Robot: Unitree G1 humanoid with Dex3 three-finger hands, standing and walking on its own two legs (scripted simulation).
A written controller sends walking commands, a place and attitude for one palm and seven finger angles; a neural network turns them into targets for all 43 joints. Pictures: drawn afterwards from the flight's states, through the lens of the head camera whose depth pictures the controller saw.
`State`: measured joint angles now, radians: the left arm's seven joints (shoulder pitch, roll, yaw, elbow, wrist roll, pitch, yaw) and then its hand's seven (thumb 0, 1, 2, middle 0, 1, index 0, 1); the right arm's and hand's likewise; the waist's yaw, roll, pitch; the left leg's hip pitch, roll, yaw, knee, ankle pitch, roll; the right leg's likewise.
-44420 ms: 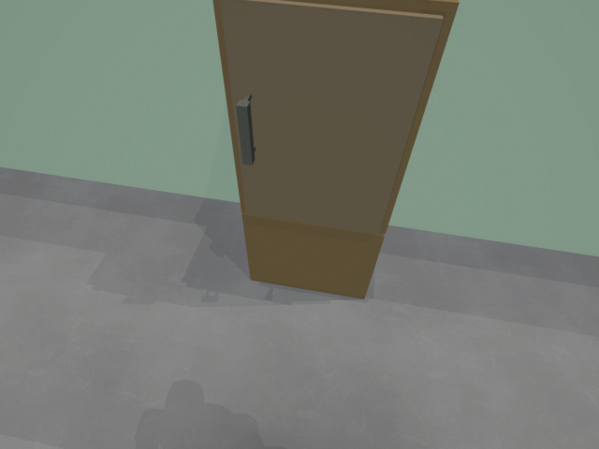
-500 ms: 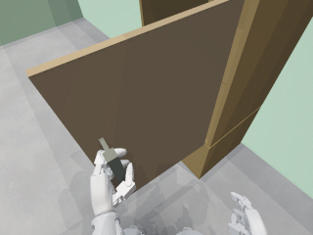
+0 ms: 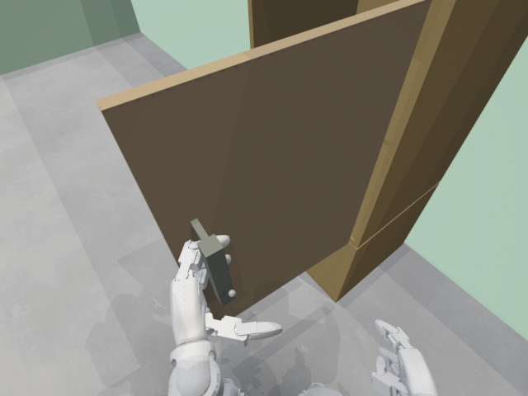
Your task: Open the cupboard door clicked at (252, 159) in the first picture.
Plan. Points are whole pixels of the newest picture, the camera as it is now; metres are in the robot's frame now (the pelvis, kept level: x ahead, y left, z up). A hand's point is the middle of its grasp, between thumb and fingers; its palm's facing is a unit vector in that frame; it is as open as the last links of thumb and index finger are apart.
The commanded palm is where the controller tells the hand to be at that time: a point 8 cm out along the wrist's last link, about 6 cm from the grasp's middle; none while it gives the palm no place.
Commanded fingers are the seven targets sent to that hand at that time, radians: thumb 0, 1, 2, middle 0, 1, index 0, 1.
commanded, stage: open thumb and fingers to let go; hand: left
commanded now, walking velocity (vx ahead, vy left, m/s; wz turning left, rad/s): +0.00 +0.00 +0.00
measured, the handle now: (212, 263) +0.30 +0.09 +0.05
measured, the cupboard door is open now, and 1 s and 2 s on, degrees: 85 88 87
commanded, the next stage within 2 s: slide the hand sideways off the handle in 0.20 s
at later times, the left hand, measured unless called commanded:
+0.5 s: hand (226, 320) +0.22 +0.06 +0.05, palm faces -0.18 -0.98 +0.00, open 16.0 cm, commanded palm +0.20 +0.11 +0.05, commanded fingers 0.00 -0.50 0.30 -0.15 -0.30 -0.15 -0.30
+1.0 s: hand (202, 343) +0.19 +0.09 +0.05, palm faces -0.14 -0.99 +0.00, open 16.0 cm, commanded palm +0.17 +0.15 +0.05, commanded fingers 0.00 -0.50 0.30 -0.15 -0.30 -0.15 -0.30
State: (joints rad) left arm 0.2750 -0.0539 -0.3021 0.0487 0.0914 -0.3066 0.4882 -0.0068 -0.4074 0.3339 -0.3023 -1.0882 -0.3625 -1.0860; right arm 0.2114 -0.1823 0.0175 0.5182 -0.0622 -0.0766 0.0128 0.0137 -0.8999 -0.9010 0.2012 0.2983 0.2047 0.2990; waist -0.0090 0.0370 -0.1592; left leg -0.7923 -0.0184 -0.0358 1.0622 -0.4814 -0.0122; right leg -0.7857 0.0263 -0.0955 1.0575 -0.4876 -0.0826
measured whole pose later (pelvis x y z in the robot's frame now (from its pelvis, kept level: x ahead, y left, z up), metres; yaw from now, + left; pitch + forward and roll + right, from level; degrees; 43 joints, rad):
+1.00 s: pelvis +0.00 +0.03 -0.02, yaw -2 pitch +13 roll -1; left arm 0.60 0.11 -0.28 -0.29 0.00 -0.34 0.03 -0.02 -0.50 0.30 -0.19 -0.32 -0.21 -0.33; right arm 0.27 -0.21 0.03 0.34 -0.01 -0.06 0.02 0.01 -0.90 -0.90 0.20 0.30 0.21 0.30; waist 0.00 0.04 -0.15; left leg -0.87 -0.02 0.00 1.19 -0.55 0.03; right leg -0.86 0.02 -0.06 1.17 -0.54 -0.05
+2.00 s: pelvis +0.01 +0.04 +0.00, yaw -1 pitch +9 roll -3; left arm 0.73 0.26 0.04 -0.45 -0.24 -0.23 -0.20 -0.02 -0.50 0.30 -0.15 -0.30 -0.15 -0.30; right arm 0.29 -0.21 0.03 0.38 0.05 -0.09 -0.06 0.02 -0.90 -0.90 0.20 0.30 0.21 0.30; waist 0.02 0.06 -0.16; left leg -0.72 -0.01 -0.03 1.09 -0.52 0.04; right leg -0.69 0.04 -0.08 1.01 -0.48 -0.03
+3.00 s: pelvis +0.03 +0.04 +0.08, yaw -3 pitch -4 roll -1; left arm 0.47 0.36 0.33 -0.44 -0.07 -0.02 0.10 0.01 0.84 0.87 -0.21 -0.30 -0.20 -0.30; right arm 0.20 -0.23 0.03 0.62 0.01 -0.10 -0.06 0.01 -0.90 -0.90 0.20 0.30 0.21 0.30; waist 0.07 0.05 0.00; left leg -0.10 -0.03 0.02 0.45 -0.27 0.04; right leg -0.10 0.03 -0.01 0.41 -0.24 -0.02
